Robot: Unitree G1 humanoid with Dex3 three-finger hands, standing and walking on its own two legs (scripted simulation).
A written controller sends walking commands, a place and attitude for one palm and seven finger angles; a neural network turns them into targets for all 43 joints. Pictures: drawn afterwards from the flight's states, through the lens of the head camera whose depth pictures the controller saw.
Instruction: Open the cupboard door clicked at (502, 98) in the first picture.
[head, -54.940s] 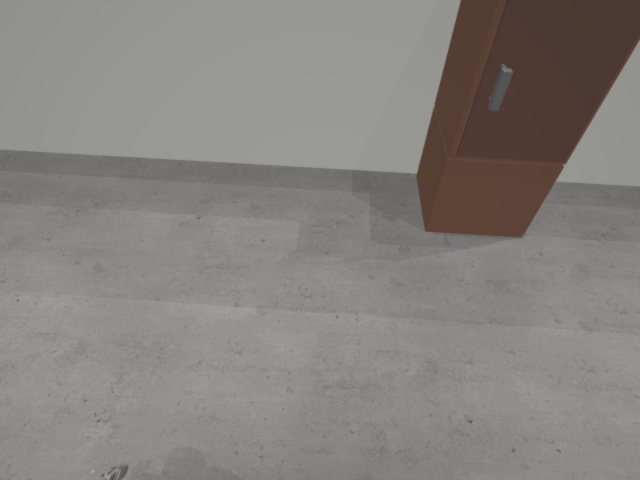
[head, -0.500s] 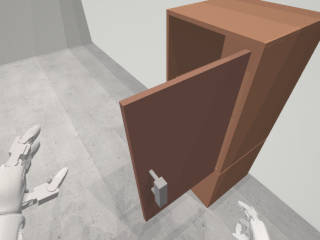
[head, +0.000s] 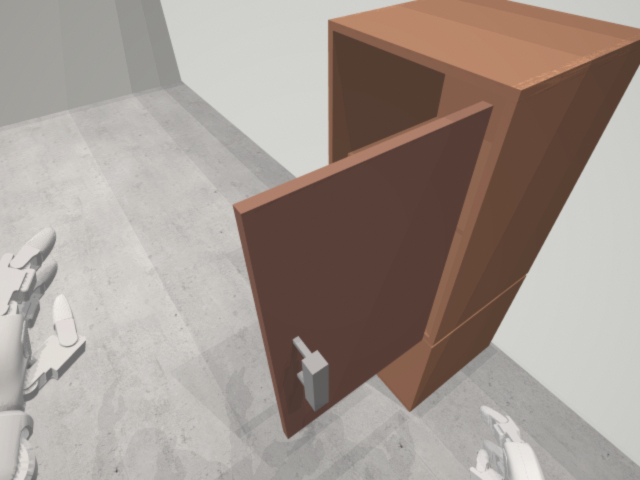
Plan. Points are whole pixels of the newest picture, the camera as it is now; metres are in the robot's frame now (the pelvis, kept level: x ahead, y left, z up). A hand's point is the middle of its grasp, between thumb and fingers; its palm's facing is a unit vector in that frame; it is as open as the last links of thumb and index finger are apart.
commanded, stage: step back with the hand held close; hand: left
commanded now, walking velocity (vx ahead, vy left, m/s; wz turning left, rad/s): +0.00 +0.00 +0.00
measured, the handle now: (308, 371) +0.30 +0.07 -0.07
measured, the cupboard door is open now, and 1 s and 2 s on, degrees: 90 90 90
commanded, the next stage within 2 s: stop stepping back and stand still in 1.44 s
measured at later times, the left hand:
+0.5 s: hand (60, 364) +0.16 +0.27 +0.15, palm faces +0.36 -0.77 -0.52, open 7.4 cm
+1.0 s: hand out of the picture +0.09 +0.28 +0.16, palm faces +0.48 -0.75 -0.46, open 7.4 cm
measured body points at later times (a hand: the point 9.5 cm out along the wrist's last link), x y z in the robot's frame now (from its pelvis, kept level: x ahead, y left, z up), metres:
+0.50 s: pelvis -0.04 +0.01 +0.00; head -0.02 +0.01 +0.45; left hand +0.14 +0.31 +0.18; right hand +0.13 -0.24 -0.08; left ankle -0.04 +0.12 -0.74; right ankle +0.02 -0.13 -0.74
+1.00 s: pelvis -0.11 +0.02 -0.02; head -0.08 +0.03 +0.43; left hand +0.06 +0.32 +0.18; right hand +0.07 -0.22 -0.10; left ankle -0.04 +0.12 -0.74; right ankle +0.02 -0.12 -0.74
